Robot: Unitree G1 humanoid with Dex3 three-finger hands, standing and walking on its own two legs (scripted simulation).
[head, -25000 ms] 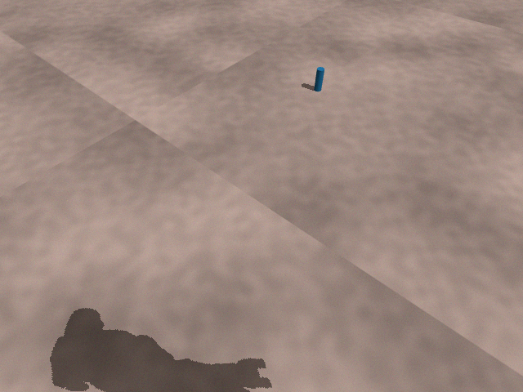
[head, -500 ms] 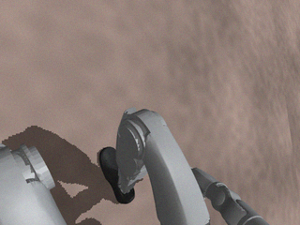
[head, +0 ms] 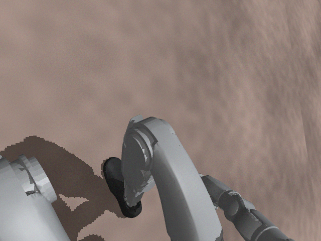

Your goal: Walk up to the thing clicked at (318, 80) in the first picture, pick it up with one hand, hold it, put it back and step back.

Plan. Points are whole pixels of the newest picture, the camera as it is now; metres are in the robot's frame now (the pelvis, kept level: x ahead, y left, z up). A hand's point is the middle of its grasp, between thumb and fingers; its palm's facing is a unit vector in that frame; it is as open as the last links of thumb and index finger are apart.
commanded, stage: open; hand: left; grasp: from the side
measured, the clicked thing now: out of the picture +0.49 +0.29 -0.23
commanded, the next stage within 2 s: withdraw in 0.04 s
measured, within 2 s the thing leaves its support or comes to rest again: rests again in 0.06 s
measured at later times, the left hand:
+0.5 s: hand out of the picture +0.50 +0.37 -0.11, palm faces +0.44 -0.90 -0.04, open 16.9 cm
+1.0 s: hand out of the picture +0.44 +0.46 -0.05, palm faces +0.48 -0.79 -0.38, open 17.0 cm
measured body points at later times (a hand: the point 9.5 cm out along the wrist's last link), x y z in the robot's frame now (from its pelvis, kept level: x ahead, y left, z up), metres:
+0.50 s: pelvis +0.00 +0.00 +0.00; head +0.26 +0.18 +0.32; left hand +0.47 +0.42 -0.11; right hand +0.14 -0.25 -0.05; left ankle +0.07 +0.13 -0.28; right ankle +0.13 -0.11 -0.28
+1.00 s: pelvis +0.00 +0.00 +0.03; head +0.23 +0.13 +0.39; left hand +0.41 +0.49 -0.03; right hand +0.10 -0.26 -0.06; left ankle +0.07 +0.13 -0.28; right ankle +0.13 -0.11 -0.28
